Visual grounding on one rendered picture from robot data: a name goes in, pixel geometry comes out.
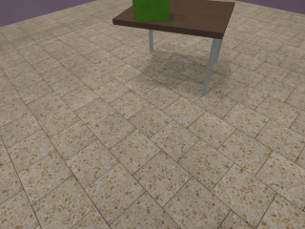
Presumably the table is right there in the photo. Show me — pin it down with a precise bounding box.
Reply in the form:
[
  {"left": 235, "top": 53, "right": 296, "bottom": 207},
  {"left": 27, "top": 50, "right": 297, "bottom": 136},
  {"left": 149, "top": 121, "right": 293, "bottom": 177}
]
[{"left": 112, "top": 0, "right": 235, "bottom": 96}]

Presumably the carton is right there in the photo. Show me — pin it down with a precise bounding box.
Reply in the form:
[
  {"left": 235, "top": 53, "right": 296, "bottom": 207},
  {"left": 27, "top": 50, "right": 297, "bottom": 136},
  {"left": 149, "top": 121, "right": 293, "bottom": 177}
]
[{"left": 132, "top": 0, "right": 170, "bottom": 22}]

